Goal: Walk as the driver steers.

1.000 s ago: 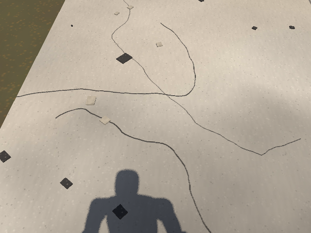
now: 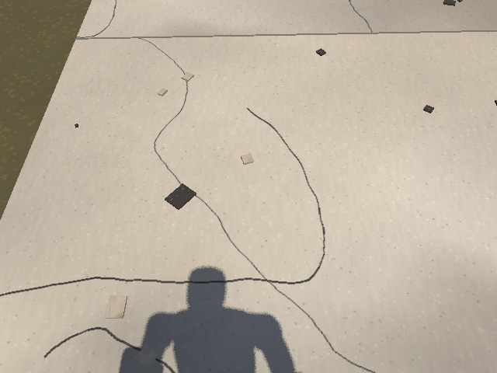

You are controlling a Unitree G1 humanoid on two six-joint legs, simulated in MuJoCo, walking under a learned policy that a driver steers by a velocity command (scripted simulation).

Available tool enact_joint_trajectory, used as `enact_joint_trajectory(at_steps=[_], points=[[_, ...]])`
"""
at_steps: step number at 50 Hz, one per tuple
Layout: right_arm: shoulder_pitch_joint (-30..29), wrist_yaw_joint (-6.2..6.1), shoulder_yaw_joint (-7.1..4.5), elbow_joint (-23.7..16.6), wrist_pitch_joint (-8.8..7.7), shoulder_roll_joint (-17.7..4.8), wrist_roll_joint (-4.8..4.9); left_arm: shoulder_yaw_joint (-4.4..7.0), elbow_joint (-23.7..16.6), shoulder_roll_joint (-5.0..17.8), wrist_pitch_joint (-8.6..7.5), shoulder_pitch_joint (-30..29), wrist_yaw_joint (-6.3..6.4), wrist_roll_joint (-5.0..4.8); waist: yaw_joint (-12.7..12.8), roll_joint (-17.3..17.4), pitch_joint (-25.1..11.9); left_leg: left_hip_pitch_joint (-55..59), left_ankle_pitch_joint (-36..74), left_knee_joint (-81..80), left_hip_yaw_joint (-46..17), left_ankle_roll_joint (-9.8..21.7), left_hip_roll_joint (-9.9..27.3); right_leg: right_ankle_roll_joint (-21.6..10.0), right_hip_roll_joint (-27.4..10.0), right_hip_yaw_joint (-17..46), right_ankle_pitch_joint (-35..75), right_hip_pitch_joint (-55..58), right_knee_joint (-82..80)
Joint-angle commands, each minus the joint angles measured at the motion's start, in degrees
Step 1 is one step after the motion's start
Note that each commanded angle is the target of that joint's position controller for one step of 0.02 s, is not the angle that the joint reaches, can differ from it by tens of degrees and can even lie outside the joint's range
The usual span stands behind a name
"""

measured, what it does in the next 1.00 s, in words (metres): walks ahead: left foot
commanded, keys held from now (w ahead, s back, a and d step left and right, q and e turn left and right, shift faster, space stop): w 0.50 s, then w+e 0.44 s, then e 0.06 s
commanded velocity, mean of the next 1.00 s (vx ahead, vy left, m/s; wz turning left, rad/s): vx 0.50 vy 0.00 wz -0.18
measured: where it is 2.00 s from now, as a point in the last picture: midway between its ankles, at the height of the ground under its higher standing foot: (281, 268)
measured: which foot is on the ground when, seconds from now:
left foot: up 0.00-0.44, down 0.46-1.00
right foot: down 0.00-0.46, up 0.48-1.00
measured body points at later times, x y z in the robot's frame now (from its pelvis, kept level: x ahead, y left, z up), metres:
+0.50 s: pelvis +0.28 +0.05 -0.01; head +0.32 +0.05 +0.44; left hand +0.25 +0.32 -0.15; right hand +0.49 -0.20 -0.11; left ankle +0.40 +0.14 -0.73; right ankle +0.09 -0.09 -0.69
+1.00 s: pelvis +0.56 +0.01 -0.01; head +0.59 -0.01 +0.44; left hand +0.79 +0.21 -0.11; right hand +0.51 -0.26 -0.15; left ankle +0.40 +0.15 -0.73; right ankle +0.67 -0.11 -0.73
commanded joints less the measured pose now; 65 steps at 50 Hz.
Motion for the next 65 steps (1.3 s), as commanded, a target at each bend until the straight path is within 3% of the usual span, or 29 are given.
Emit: enact_joint_trajectory(at_steps=[1, 3, 5, 12, 16, 19, 21, 22, 23, 24, 25, 26, 27, 28, 30, 32, 35, 40, 44, 46, 48, 50, 51, 52, 53, 54, 56, 59, 65], points=[[-2.81, -0.73, -1.82, -4.92, -0.99, -6.24, -0.34, 0.74, -0.94, 4.89, -0.54, 3.9, -0.01, 0.92, 1.58, -5.39, -4.62, -19.52, 7.37, 3.44, -2.25, 1.19, 6.87, -9.2, -15.11, 20.3, -0.64, 17.35, -18.36], [-0.81, -0.88, -1.62, -4.52, 0.47, -3.7, -0.56, 0.74, -0.08, 4.93, -0.82, 4.4, -0.04, 0.96, -0.06, -6.33, -3.67, -15.66, 9.48, 0.0, -1.94, 0.74, 7.79, -9.58, -13.71, 16.52, 1.77, 12.39, -21.38], [-3.11, -1.04, -1.73, -5.51, 1.06, -3.61, -0.91, 1.11, 0.92, 6.79, -1.07, 6.56, 0.64, 0.86, -0.19, -5.17, -1.95, -18.14, 13.47, -4.38, -1.51, -0.36, 8.12, -10.33, -13.56, 13.91, 5.61, 11.74, -23.21], [-16.71, 0.08, -0.99, -9.51, 0.55, -2.07, -1.04, 1.09, 2.89, 8.07, -0.33, 13.1, 2.2, 0.05, 3.6, -4.29, 1.07, -20.51, 31.32, -27.05, 1.26, -1.69, 5.56, -7.75, -11.23, 6.91, 9.99, 16.56, -24.24], [-23.13, 1.4, -0.33, -11.85, 0.13, -2.08, -0.52, 1.3, 4.8, 8.56, 0.61, 17.42, 2.32, -0.31, 5.78, -4.06, 3.25, -22.03, 29.36, -33.59, 1.99, -1.02, 4.07, -7.8, -13.64, 6.83, 10.3, 23.7, -21.84], [-23.98, 2.44, -0.39, -13.16, -0.41, -3.28, -0.33, 1.82, 5.49, 9.45, 1.51, 17.84, 2.64, -0.53, 4.59, -5.08, 3.07, -20.54, 23.56, -36.33, 2.11, 0.92, 3.02, -6.84, -16.21, 7.47, 16.24, 28.68, -17.9], [-17.8, 2.51, -1.49, -11.84, -0.65, -5.82, -0.45, 2.15, 4.95, 10.46, 1.97, 15.5, 2.74, -0.61, 0.49, -6.63, -1.04, -9.92, 20.46, -37.54, 4.53, 2.84, -0.02, -5.39, -15.56, 6.24, 31.87, 29.15, -10.88], [-8.95, 2.23, -2.83, -9.04, -0.64, -8.15, -0.67, 1.8, 4.59, 9.59, 2.24, 14.38, 2.71, -0.58, -3.88, -5.88, -6.22, 2.22, 21.83, -38.45, 5.83, 4.51, -1.75, -3.96, -12.71, 4.01, 38.05, 26.6, -0.92], [1.92, 1.67, -4.11, -6.49, -0.58, -12.04, -1.43, 0.95, 3.37, 7.79, 2.2, 14.38, 2.7, 0.14, -7.55, -1.7, -14.41, 20.56, 23.83, -35.93, -2.63, 7.93, 5.95, -2.04, -9.61, 1.72, 27.15, 15.21, 15.3], [7.2, 1.67, -5.19, -4.91, -0.26, -16.77, -1.7, -1.24, 2.88, 0.36, 0.92, 21.22, 2.05, 0.34, -4.72, 12.81, -22.58, 41.69, 13.03, -40.95, -30.06, 17.31, 19.93, 2.11, 1.3, 1.12, -5.81, -8.79, 37.72], [7.14, 1.75, -3.5, -5.18, -0.19, -11.64, -1.41, -0.53, 3.56, 3.92, -0.61, 18.81, 1.66, -0.56, -6.01, 11.43, -24.3, 42.4, 8.78, -47.41, -39.32, 16.82, 20.88, 1.14, 1.22, 9.94, -23.79, -15.73, 44.95], [2.08, 1.54, -2.64, -5.89, -0.32, -8.94, -1.23, 0.59, 1.95, 7.85, -1.34, 13.55, 1.46, -2.34, -5.43, 8.62, -15.56, 35.21, 8.91, -47.98, -30.13, 13.69, 19.48, 0.05, -1.91, 10.2, -20.85, -20.32, 47.57], [-2.95, 1.4, -2.03, -7.15, -0.4, -7.27, -1.44, 0.61, 1.31, 7.9, -1.39, 10.41, 1.77, -2.65, -3.75, 4.02, -10.27, 25.98, 12.98, -49.5, -22.17, 11.9, 17.62, -0.22, -5.09, 8.67, -15.44, -19.06, 45.39], [-6.28, 1.55, -1.53, -7.37, -0.62, -5.43, -1.89, 0.98, 1.28, 7.35, -0.92, 8.97, 2.2, -1.93, -2.03, 1.75, -6.35, 17.97, 15.94, -51.81, -16.61, 10.76, 15.6, -0.12, -7.04, 8.23, -11.7, -16.65, 41.56], [-8.4, 1.76, -1.05, -6.82, -1.2, -3.54, -2.65, 1.27, 2.22, 5.01, 1.11, 11.74, 2.49, -1.64, 1.08, 4.24, -4.11, 9.71, 17.52, -55.68, -9.68, 9.26, 13.02, -0.02, -9.14, 9.11, -7.84, -10.28, 37.32], [-7.42, 1.36, -1.38, -5.82, -1.61, -4.68, -2.73, 1.26, 2.17, 3.41, 2.37, 11.95, 2.61, -1.66, 1.9, 3.92, -2.26, 7.09, 20.03, -58.19, -5.17, 9.66, 12.75, 0.61, -9.26, 9.38, -5.13, -10.96, 35.2], [-5.53, 0.25, -1.86, -4.78, -1.7, -6.17, -3.03, 1.71, 0.38, 3.84, 2.79, 7.57, 2.59, -1.08, 1.32, 2.28, -0.3, 9.15, 23.81, -59.54, -0.41, 9.33, 12.9, 1.58, -8.69, 11.18, 3.11, -17.0, 28.44], [-3.89, -0.99, -1.89, -4.34, -1.31, -7.07, -2.51, 1.14, -2.58, 2.45, 2.22, -0.43, 1.0, -0.46, -0.88, 1.61, 1.77, 11.58, 26.27, -60.59, 8.24, 6.98, 11.61, 1.8, -7.29, 6.3, 15.09, -15.94, 13.71], [0.52, -1.37, -2.4, -2.79, 0.05, -8.08, -1.74, 0.37, -6.4, 1.64, 2.33, -6.93, -0.36, -0.5, -3.24, 0.63, 4.19, 20.73, 30.15, -57.68, 10.96, 6.65, 14.37, 0.56, -6.66, 3.39, 11.71, -19.44, 7.58], [0.6, -1.45, -2.8, -2.77, 0.98, -8.99, -1.23, 0.44, -8.27, 2.14, 2.43, -8.05, -1.15, -0.67, -2.7, 1.44, 4.19, 24.39, 37.05, -54.19, 12.06, 6.02, 15.74, -0.7, -5.68, 1.44, 6.27, -19.12, 6.18], [-1.91, -1.9, -3.31, -3.92, 1.88, -10.71, -0.94, 1.37, -9.09, 4.19, 2.55, -5.17, -1.69, -0.55, 0.19, 3.71, 1.52, 25.21, 58.75, -46.02, 13.93, 4.5, 15.53, -2.59, -1.94, -2.41, 0.26, -11.99, 5.8], [-4.11, -2.44, -3.27, -5.21, 2.94, -11.39, -0.67, 4.16, -6.16, 9.46, 2.29, 9.51, -1.36, -0.46, 7.98, 3.48, -6.71, 20.17, 67.86, -24.8, 15.52, 1.05, 11.87, -5.44, 3.41, -3.96, 5.33, 8.15, 0.29], [-3.19, -2.38, -2.73, -6.78, 2.26, -10.27, -1.7, 5.88, -5.21, 14.94, 2.62, 15.71, 0.11, -0.02, 9.6, -3.94, -12.57, 6.0, 45.69, -6.55, 15.49, -2.79, 8.33, -8.97, -4.25, 8.5, 21.04, 25.21, -0.35], [4.02, -1.1, -0.08, -8.97, 0.56, -1.68, -3.69, 6.08, -6.79, 20.15, 2.47, 12.51, 0.48, 0.74, 1.42, -16.73, -20.98, -17.28, -13.54, 14.65, 8.31, -6.67, -4.25, -21.73, -20.57, 38.39, 36.82, 44.72, -0.91], [-1.12, -0.27, -0.84, -9.1, -1.26, -6.75, -1.5, 5.06, -8.02, 16.34, 2.59, 15.92, 0.36, 0.68, 6.66, -7.39, -28.56, -19.59, -14.41, 19.1, -3.14, -5.46, -3.49, -22.28, -21.45, 41.96, 37.25, 46.02, -4.99], [-6.37, -0.2, -1.14, -10.97, -1.78, -7.44, 0.32, 4.24, -8.48, 13.49, 2.36, 12.64, 0.38, 0.51, 6.53, -5.85, -21.26, -23.34, -9.54, 17.33, -3.26, -4.12, -0.81, -19.47, -19.21, 32.72, 38.54, 40.56, -5.39], [-8.12, -1.52, -1.76, -10.45, -0.97, -8.17, -1.55, 3.22, -9.99, 9.33, 2.54, 5.18, 0.78, -0.8, 2.59, -0.46, -9.94, -20.79, -1.71, 8.58, -1.89, -4.12, 3.06, -14.79, -13.94, 22.85, 33.88, 22.81, -8.34], [-5.56, -2.24, -2.29, -11.43, 1.79, -7.48, -2.08, 3.21, -11.49, 9.93, 2.8, 2.62, 1.23, 0.77, -1.31, -2.5, -8.43, -13.12, 1.43, 2.46, -1.79, -5.0, 3.24, -14.37, -11.26, 19.08, 37.03, 10.46, -11.11], [-10.57, -2.62, -1.67, -14.01, 3.19, -6.22, -2.44, 3.49, -12.29, 11.45, 4.77, 3.84, 3.3, -0.47, 0.09, -5.7, -10.67, -15.19, 13.13, -13.38, -2.36, -7.4, 0.95, -10.56, -8.34, 18.06, 29.98, 11.56, -9.33]])
Next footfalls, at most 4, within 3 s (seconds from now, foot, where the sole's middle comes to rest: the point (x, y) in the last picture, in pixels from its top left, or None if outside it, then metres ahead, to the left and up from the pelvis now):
0.46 left None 0.44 0.15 -0.77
1.02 right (306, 283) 0.71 -0.12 -0.77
1.52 left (250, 234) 0.89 0.04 -0.77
1.80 right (325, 283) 0.71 -0.18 -0.77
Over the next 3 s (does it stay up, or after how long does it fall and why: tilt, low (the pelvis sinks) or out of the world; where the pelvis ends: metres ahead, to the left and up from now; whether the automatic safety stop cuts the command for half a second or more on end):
stays up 0.76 -0.07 0.01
